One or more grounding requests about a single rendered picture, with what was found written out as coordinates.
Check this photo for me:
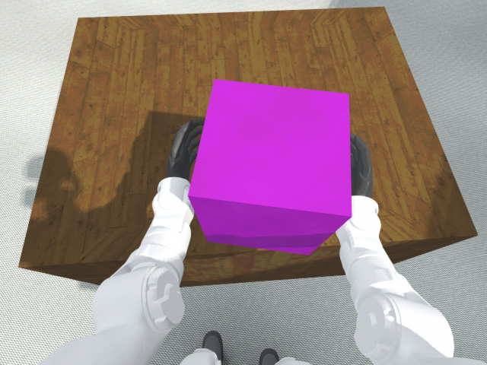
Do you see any right robot hand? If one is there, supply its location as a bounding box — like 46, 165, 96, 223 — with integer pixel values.
350, 133, 373, 199

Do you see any left robot hand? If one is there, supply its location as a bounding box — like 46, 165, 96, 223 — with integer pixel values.
166, 119, 205, 180

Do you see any left robot shin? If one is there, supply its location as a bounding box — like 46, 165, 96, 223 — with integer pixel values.
193, 348, 217, 357

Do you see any robot left forearm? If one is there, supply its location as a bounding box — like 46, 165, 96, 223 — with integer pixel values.
92, 177, 194, 331

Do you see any left robot foot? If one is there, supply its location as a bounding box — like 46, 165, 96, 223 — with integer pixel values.
202, 331, 223, 365

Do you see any robot left upper arm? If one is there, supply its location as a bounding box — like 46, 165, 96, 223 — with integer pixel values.
38, 265, 185, 365

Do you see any pedestal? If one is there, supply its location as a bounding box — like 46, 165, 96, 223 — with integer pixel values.
18, 7, 478, 287

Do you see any robot right upper arm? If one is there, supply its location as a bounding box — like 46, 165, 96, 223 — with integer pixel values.
354, 294, 487, 365

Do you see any robot right forearm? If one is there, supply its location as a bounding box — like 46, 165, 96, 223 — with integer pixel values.
336, 195, 454, 355

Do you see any carton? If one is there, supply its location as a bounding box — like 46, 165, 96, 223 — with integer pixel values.
188, 79, 352, 255

